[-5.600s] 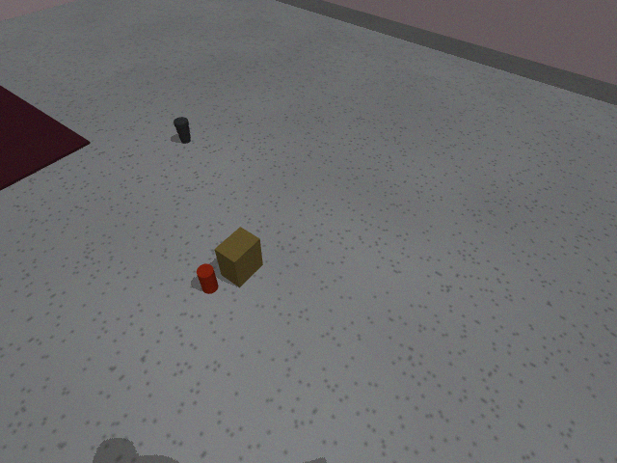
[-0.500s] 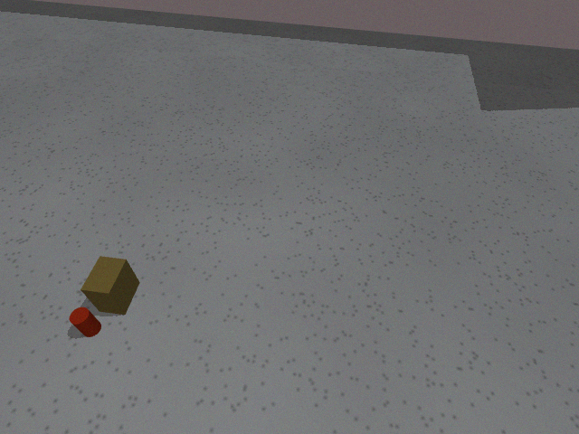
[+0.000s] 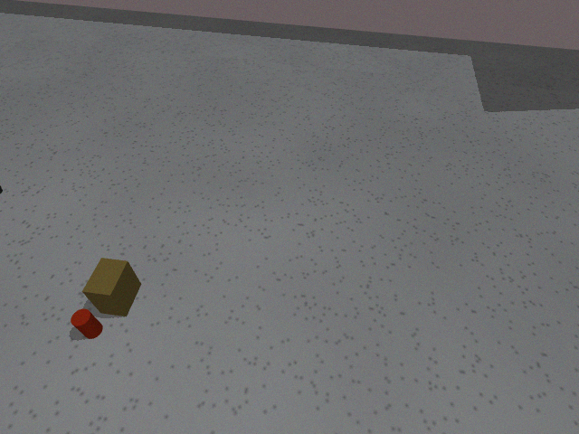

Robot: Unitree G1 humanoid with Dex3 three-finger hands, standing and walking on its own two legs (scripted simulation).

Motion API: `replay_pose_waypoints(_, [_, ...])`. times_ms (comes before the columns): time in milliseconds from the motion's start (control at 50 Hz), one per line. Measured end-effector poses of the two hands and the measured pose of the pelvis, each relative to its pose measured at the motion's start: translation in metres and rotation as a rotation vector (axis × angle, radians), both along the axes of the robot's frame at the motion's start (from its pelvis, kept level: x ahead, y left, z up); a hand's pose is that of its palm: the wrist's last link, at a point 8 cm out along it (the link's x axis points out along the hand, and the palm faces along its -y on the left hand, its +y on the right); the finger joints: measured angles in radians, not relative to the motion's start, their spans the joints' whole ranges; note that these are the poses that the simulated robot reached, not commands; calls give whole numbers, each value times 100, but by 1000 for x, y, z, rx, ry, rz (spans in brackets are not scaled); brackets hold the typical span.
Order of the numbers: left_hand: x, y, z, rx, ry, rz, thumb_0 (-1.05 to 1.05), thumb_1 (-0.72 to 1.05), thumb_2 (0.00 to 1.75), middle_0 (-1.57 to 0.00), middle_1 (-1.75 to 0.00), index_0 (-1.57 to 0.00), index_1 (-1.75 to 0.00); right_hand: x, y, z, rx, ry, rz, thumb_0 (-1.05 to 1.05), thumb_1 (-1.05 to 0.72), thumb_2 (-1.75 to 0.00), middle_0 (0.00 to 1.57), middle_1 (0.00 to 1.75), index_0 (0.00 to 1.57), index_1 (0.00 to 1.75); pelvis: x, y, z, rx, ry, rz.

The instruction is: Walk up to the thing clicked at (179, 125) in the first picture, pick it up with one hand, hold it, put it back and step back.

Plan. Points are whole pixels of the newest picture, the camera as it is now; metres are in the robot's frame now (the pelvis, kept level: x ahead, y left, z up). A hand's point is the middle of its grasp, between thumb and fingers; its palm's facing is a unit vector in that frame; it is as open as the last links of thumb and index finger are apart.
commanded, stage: stand
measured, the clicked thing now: out of the picture +1.29 +1.39 -0.72
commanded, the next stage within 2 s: walk up in 0.10 s
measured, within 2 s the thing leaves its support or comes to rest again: neither
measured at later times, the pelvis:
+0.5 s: pelvis +0.10 -0.07 -0.02, yaw -1 degrees
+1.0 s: pelvis +0.35 -0.04 -0.02, yaw +1 degrees
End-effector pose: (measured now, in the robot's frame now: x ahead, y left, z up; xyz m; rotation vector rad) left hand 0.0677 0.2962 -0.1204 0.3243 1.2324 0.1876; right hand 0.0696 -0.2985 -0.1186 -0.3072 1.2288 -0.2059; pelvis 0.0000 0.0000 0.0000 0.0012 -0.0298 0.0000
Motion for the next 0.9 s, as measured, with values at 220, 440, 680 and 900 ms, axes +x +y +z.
replay_pose_waypoints(220, [11, 7, 5, 7, 1, -25, 1, 91, 89, -20, -30, -20, -30, -3, -19, 3, 10, -65, -32, 1, -90, -90, 21, 30, 21, 30, 14, -9, -4, 7, 9, -35])
replay_pose_waypoints(440, [77, -19, 21, 115, -116, -27, 1, 91, 89, -20, -30, -20, -30, 15, -106, -28, -32, 57, -62, 1, -90, -90, 21, 30, 20, 30, 74, -66, -27, -10, -25, -24])
replay_pose_waypoints(680, [99, -54, 19, 48, -3, 74, 1, 90, 89, -21, -30, -20, -30, 177, -98, 3, 31, -80, 64, 1, -91, -90, 20, 30, 20, 30, 170, -79, -5, -23, -16, -4])
replay_pose_waypoints(900, [226, -25, -29, -2, 31, 90, 1, 91, 89, -21, -30, -20, -30, 344, -59, 4, -36, -117, 160, 1, -91, -90, 21, 30, 20, 30, 296, -47, -30, 6, 9, 27])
